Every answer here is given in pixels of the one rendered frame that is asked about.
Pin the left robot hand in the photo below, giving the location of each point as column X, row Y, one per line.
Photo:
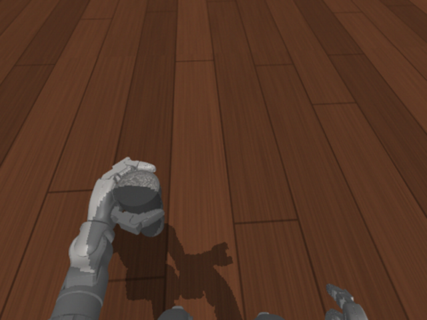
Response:
column 104, row 206

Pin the cup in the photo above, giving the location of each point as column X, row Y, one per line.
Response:
column 139, row 192

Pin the right robot hand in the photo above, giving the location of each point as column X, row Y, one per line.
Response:
column 351, row 310

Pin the left robot arm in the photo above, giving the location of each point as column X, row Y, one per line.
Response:
column 83, row 291

